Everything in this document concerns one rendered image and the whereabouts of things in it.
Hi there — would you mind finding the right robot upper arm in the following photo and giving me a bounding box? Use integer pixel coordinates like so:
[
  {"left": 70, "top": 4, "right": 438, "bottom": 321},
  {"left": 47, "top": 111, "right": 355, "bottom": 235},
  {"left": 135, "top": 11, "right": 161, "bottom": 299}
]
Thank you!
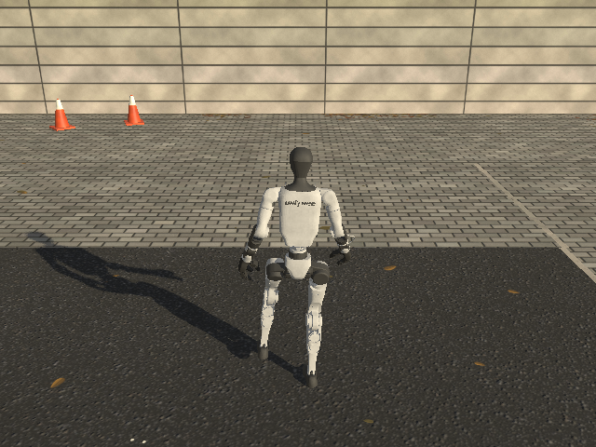
[{"left": 319, "top": 188, "right": 345, "bottom": 238}]

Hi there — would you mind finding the left robot upper arm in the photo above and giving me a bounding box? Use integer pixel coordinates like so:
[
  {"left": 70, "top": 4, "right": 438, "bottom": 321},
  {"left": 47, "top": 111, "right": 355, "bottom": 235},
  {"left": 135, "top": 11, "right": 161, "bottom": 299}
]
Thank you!
[{"left": 254, "top": 187, "right": 281, "bottom": 239}]

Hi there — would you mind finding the robot right shin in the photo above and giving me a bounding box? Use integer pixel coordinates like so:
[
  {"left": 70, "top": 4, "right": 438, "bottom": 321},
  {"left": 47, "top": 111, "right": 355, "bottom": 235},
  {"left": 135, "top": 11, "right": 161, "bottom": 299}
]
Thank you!
[{"left": 306, "top": 314, "right": 322, "bottom": 375}]

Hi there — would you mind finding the right robot forearm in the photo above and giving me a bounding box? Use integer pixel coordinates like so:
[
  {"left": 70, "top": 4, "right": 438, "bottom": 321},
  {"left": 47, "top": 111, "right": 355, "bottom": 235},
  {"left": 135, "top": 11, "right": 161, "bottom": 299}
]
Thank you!
[{"left": 335, "top": 224, "right": 350, "bottom": 253}]

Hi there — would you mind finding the left robot forearm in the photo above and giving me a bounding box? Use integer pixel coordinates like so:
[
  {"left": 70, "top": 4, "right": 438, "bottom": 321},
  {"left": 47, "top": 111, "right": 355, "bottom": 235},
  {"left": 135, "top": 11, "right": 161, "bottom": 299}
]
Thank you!
[{"left": 241, "top": 224, "right": 263, "bottom": 263}]

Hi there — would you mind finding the humanoid robot head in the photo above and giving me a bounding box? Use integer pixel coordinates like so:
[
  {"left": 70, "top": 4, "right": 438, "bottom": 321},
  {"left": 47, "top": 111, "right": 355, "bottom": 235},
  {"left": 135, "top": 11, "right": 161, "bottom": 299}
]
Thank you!
[{"left": 284, "top": 147, "right": 317, "bottom": 192}]

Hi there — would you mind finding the left robot hand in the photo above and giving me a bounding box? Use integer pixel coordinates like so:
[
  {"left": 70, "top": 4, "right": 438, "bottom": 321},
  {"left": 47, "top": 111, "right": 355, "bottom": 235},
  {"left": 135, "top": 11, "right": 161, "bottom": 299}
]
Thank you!
[{"left": 238, "top": 253, "right": 260, "bottom": 280}]

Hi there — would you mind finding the right robot hand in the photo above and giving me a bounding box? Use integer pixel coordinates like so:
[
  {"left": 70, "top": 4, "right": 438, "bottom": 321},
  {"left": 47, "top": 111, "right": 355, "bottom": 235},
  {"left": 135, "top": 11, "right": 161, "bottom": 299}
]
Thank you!
[{"left": 330, "top": 249, "right": 351, "bottom": 265}]

